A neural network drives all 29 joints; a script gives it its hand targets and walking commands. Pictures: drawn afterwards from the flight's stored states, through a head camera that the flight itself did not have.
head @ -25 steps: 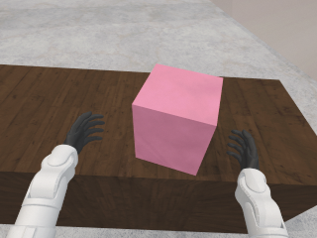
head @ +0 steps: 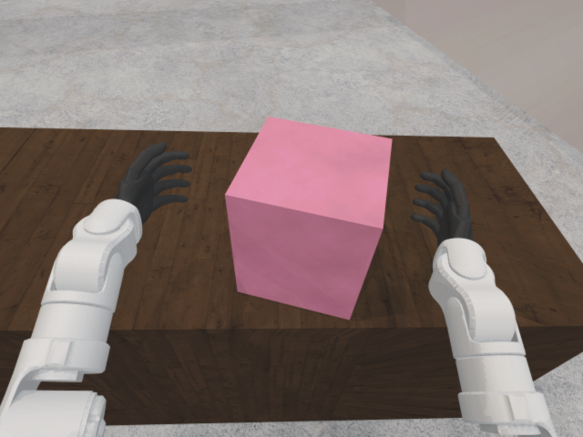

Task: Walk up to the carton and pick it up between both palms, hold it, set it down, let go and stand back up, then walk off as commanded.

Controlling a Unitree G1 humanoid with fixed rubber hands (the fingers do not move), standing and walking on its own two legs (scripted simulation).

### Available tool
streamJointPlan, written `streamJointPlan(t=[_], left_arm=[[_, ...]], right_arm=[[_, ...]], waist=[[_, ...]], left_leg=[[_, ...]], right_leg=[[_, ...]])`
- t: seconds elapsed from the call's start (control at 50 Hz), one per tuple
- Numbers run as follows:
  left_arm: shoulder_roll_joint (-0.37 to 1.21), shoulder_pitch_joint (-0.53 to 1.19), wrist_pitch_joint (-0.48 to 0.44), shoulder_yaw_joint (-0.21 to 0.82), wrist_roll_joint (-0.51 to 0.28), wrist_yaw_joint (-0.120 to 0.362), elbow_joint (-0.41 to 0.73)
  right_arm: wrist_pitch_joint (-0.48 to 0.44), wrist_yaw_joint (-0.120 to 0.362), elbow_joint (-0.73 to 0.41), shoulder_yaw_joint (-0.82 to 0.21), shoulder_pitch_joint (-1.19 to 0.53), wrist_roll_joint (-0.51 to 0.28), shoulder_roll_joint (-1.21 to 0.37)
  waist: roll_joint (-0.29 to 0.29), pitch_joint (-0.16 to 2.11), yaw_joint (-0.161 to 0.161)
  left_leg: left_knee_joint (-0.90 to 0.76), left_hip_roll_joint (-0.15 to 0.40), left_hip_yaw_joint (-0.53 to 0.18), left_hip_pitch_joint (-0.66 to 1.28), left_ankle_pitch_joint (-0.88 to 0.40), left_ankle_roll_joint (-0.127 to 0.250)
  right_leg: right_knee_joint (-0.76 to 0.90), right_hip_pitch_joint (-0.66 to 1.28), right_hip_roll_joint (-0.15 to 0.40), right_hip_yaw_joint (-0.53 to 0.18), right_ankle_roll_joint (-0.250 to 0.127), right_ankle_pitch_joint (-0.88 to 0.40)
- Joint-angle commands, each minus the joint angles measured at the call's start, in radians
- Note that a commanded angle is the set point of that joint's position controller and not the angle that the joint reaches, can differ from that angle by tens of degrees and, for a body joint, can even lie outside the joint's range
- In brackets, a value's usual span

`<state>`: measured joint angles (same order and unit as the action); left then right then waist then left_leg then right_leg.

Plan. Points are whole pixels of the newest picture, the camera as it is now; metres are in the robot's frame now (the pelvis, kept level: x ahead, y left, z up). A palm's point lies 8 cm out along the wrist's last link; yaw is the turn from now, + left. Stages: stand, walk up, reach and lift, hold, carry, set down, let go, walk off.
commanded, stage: reach and lift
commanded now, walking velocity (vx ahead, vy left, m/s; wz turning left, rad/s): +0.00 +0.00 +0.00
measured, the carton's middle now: (309, 220) +0.46 -0.05 +0.01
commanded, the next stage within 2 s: none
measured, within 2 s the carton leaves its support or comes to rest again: neither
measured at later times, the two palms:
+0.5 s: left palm (155, 154) +0.44 +0.17 +0.18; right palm (451, 187) +0.38 -0.21 +0.17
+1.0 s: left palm (165, 142) +0.47 +0.16 +0.18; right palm (445, 178) +0.40 -0.21 +0.16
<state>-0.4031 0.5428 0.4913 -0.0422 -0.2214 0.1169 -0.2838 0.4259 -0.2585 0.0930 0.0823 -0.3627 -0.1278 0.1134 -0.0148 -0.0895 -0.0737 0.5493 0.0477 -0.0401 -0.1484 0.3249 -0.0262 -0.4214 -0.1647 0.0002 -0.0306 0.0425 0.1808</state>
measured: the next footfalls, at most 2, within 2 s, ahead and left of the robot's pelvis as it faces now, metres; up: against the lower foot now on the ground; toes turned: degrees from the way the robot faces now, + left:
none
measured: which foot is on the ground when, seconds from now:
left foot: down 0.00-1.00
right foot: down 0.00-1.00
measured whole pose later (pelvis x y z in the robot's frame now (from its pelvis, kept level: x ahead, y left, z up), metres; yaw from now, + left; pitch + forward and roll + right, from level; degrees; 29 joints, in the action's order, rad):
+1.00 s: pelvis +0.01 +0.00 +0.00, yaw +0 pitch -2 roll -2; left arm -0.41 1.03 0.19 0.06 -0.22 0.07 -1.09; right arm 0.21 -0.26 0.86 0.11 -0.88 -0.13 0.14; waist -0.02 -0.05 -0.14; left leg 0.54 0.05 -0.04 -0.17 0.32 -0.03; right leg -0.41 -0.19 0.00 -0.03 0.04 0.18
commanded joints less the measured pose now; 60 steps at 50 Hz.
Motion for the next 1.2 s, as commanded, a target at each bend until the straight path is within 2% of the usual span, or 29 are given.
streamJointPlan(t=[0.0,0.02,0.04,0.08,0.2,0.22,0.26,0.34,0.36,0.48,0.5,0.54,0.58,0.62,0.64,0.68,0.74,0.82,0.88,0.96,0.98,1.0,1.04,1.08,1.1,1.12,1.14,1.16,1.18], left_arm=[[-0.233,0.521,-0.016,-0.062,-0.048,-0.003,0.002],[-0.260,0.534,-0.014,-0.073,-0.039,0.003,-0.059],[-0.255,0.560,-0.018,-0.095,-0.034,-0.002,-0.046],[-0.252,0.572,-0.020,-0.097,-0.024,0.004,-0.126],[-0.260,0.703,-0.038,-0.083,-0.030,-0.013,-0.119],[-0.246,0.692,-0.030,-0.076,-0.023,-0.019,-0.093],[-0.247,0.676,-0.021,-0.075,-0.015,-0.018,-0.155],[-0.225,0.744,-0.029,-0.045,-0.028,-0.017,-0.262],[-0.226,0.779,-0.043,-0.040,-0.028,-0.011,-0.289],[-0.246,0.916,-0.110,-0.028,-0.038,-0.036,-0.284],[-0.252,0.938,-0.119,-0.039,-0.038,-0.029,-0.420],[-0.234,0.904,-0.132,-0.020,-0.027,-0.031,-0.393],[-0.243,0.973,-0.144,-0.033,-0.040,-0.039,-0.471],[-0.241,0.942,-0.160,-0.017,-0.031,-0.037,-0.566],[-0.248,1.040,-0.170,0.002,-0.042,-0.041,-0.559],[-0.195,1.037,-0.210,0.067,-0.063,-0.040,-0.597],[-0.222,1.054,-0.253,0.048,-0.075,-0.050,-0.681],[-0.157,1.012,-0.282,0.095,-0.088,-0.047,-0.805],[-0.163,1.031,-0.339,0.102,-0.078,-0.067,-0.690],[-0.163,0.988,-0.372,0.091,-0.068,-0.046,-0.894],[-0.142,0.974,-0.395,0.095,-0.068,-0.043,-0.883],[-0.109,0.979,-0.415,0.116,-0.063,-0.048,-0.788],[-0.095,0.889,-0.423,0.098,-0.058,-0.044,-0.937],[-0.081,0.987,-0.460,0.152,-0.069,-0.047,-0.801],[-0.131,0.946,-0.483,0.087,-0.049,-0.043,-0.930],[-0.095,0.959,-0.503,0.135,-0.062,-0.053,-0.852],[-0.109,0.971,-0.526,0.112,-0.071,-0.056,-0.920],[-0.077,0.957,-0.531,0.128,-0.079,-0.067,-0.871],[-0.088,0.956,-0.544,0.141,-0.086,-0.053,-0.961]], right_arm=[[-0.028,-0.011,-0.012,0.087,-0.409,-0.120,0.157],[-0.016,-0.015,0.004,0.114,-0.452,-0.083,0.187],[-0.027,-0.015,-0.018,0.075,-0.476,-0.100,0.154],[-0.023,-0.016,0.048,0.074,-0.517,-0.104,0.157],[-0.046,-0.015,0.049,0.096,-0.633,-0.095,0.179],[-0.046,-0.009,0.043,0.064,-0.633,-0.125,0.179],[-0.034,-0.004,0.135,0.089,-0.595,-0.113,0.195],[-0.056,-0.007,0.155,0.102,-0.722,-0.089,0.203],[-0.051,-0.012,0.218,0.105,-0.713,-0.080,0.183],[-0.095,-0.005,0.292,0.112,-0.821,-0.097,0.194],[-0.082,0.000,0.330,0.096,-0.872,-0.101,0.193],[-0.105,-0.002,0.337,0.099,-0.863,-0.101,0.200],[-0.107,0.013,0.354,0.074,-0.950,-0.111,0.182],[-0.109,0.007,0.410,0.077,-0.922,-0.108,0.182],[-0.116,0.000,0.447,0.100,-0.989,-0.103,0.192],[-0.132,0.008,0.519,0.117,-1.007,-0.082,0.202],[-0.167,0.004,0.541,0.080,-1.056,-0.088,0.191],[-0.194,0.004,0.697,0.090,-1.019,-0.093,0.193],[-0.260,0.009,0.636,0.072,-1.025,-0.110,0.182],[-0.266,0.009,0.795,0.063,-0.988,-0.087,0.184],[-0.286,0.013,0.717,0.042,-0.986,-0.104,0.152],[-0.310,0.015,0.724,0.067,-0.967,-0.109,0.155],[-0.337,0.016,0.804,0.053,-0.901,-0.097,0.152],[-0.383,0.019,0.732,0.051,-0.963,-0.088,0.153],[-0.389,0.023,0.775,0.073,-0.959,-0.080,0.165],[-0.415,0.027,0.716,0.058,-0.957,-0.082,0.124],[-0.421,0.036,0.765,0.038,-0.959,-0.090,0.135],[-0.444,0.035,0.708,0.031,-0.951,-0.102,0.134],[-0.436,0.033,0.795,0.023,-0.943,-0.098,0.141]], waist=[[0.083,0.429,-0.105],[0.072,0.400,-0.120],[0.063,0.438,-0.084],[0.022,0.418,-0.083],[0.027,0.536,-0.104],[0.061,0.543,-0.085],[0.089,0.472,-0.115],[0.032,0.493,-0.121],[0.034,0.501,-0.151],[0.079,0.650,-0.149],[0.032,0.551,-0.132],[0.059,0.605,-0.137],[0.038,0.622,-0.102],[0.048,0.590,-0.107],[0.045,0.602,-0.147],[0.063,0.564,-0.165],[0.016,0.615,-0.125],[0.017,0.546,-0.171],[0.057,0.677,-0.136],[0.028,0.555,-0.154],[0.005,0.551,-0.121],[0.049,0.589,-0.156],[0.027,0.553,-0.151],[0.083,0.640,-0.176],[0.037,0.577,-0.120],[0.065,0.681,-0.137],[0.027,0.676,-0.112],[0.060,0.754,-0.121],[0.044,0.663,-0.129]], left_leg=[[-0.210,-0.061,0.078,-0.101,-0.282,0.013],[-0.215,-0.058,0.072,-0.127,-0.245,0.025],[-0.223,-0.065,0.089,-0.122,-0.268,0.030],[-0.227,-0.067,0.078,-0.128,-0.226,0.036],[-0.207,-0.068,0.084,-0.132,-0.289,0.025],[-0.197,-0.067,0.080,-0.106,-0.366,0.015],[-0.192,-0.065,0.075,-0.080,-0.386,-0.001],[-0.205,-0.064,0.075,-0.116,-0.307,0.006],[-0.201,-0.069,0.070,-0.121,-0.316,0.015],[-0.161,-0.072,0.069,-0.100,-0.398,0.001],[-0.178,-0.069,0.080,-0.178,-0.303,0.021],[-0.180,-0.074,0.075,-0.139,-0.365,0.005],[-0.178,-0.070,0.079,-0.191,-0.326,0.015],[-0.183,-0.076,0.082,-0.192,-0.294,0.020],[-0.188,-0.075,0.070,-0.213,-0.289,0.025],[-0.190,-0.059,0.057,-0.138,-0.298,0.007],[-0.166,-0.072,0.067,-0.178,-0.277,0.012],[-0.158,-0.071,0.059,-0.146,-0.348,-0.002],[-0.108,-0.062,0.057,-0.082,-0.444,-0.027],[-0.138,-0.071,0.074,-0.136,-0.354,-0.008],[-0.148,-0.073,0.084,-0.193,-0.326,0.009],[-0.131,-0.064,0.057,-0.117,-0.389,-0.009],[-0.108,-0.064,0.064,-0.119,-0.412,-0.021],[-0.095,-0.063,0.053,-0.073,-0.437,-0.030],[-0.106,-0.058,0.069,-0.144,-0.371,-0.018],[-0.087,-0.061,0.066,-0.127,-0.414,-0.024],[-0.082,-0.060,0.068,-0.156,-0.384,-0.008],[-0.075,-0.061,0.067,-0.128,-0.431,-0.028],[-0.079,-0.062,0.074,-0.158,-0.405,-0.011]], right_leg=[[0.026,0.322,-0.023,0.048,-0.017,-0.410],[0.031,0.308,-0.014,0.044,-0.023,-0.404],[0.039,0.345,-0.010,0.046,-0.008,-0.422],[0.040,0.331,-0.007,0.041,0.002,-0.413],[0.016,0.352,-0.016,0.051,0.000,-0.492],[0.009,0.361,-0.019,0.061,-0.004,-0.540],[0.020,0.313,-0.022,0.058,-0.009,-0.527],[0.039,0.359,-0.025,0.075,-0.004,-0.482],[0.031,0.334,-0.016,0.064,-0.003,-0.515],[0.002,0.314,-0.020,0.073,0.000,-0.622],[0.005,0.322,-0.011,0.066,0.002,-0.554],[0.003,0.357,-0.016,0.074,-0.004,-0.592],[0.000,0.347,-0.019,0.069,-0.010,-0.541],[0.002,0.332,-0.009,0.060,-0.008,-0.573],[0.008,0.353,-0.007,0.072,-0.012,-0.542],[0.030,0.260,-0.018,0.095,-0.025,-0.452],[0.018,0.286,-0.016,0.085,-0.018,-0.506],[0.035,0.260,-0.026,0.100,-0.027,-0.523],[0.021,0.204,-0.037,0.105,-0.036,-0.532],[0.021,0.201,-0.023,0.096,-0.020,-0.542],[0.023,0.218,-0.020,0.083,-0.022,-0.526],[0.024,0.167,-0.034,0.105,-0.034,-0.486],[0.023,0.140,-0.034,0.103,-0.032,-0.515],[0.027,0.123,-0.037,0.115,-0.039,-0.496],[0.025,0.109,-0.034,0.102,-0.033,-0.422],[0.009,0.110,-0.028,0.103,-0.040,-0.486],[0.005,0.083,-0.028,0.100,-0.040,-0.443],[0.002,0.084,-0.033,0.114,-0.041,-0.487],[-0.006,0.073,-0.020,0.112,-0.041,-0.500]])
